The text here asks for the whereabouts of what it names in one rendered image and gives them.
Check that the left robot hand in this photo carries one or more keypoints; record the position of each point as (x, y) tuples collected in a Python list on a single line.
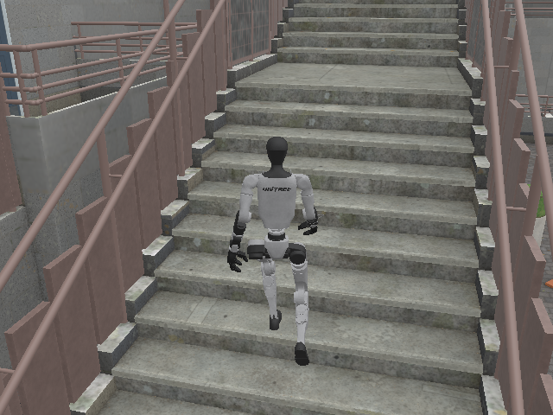
[(232, 260)]

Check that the right robot hand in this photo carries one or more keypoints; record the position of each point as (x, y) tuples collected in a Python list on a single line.
[(311, 231)]

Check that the left robot upper arm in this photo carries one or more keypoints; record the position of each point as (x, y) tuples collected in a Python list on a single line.
[(245, 200)]

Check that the robot right forearm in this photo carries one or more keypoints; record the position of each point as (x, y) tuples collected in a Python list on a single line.
[(313, 223)]

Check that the right robot upper arm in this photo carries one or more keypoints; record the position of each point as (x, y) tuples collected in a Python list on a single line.
[(303, 183)]

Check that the right robot shin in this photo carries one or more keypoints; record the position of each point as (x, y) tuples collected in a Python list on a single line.
[(302, 319)]

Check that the robot left forearm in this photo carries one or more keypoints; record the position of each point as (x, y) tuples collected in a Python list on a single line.
[(237, 234)]

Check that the left robot thigh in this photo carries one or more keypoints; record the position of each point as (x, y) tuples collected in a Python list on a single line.
[(255, 250)]

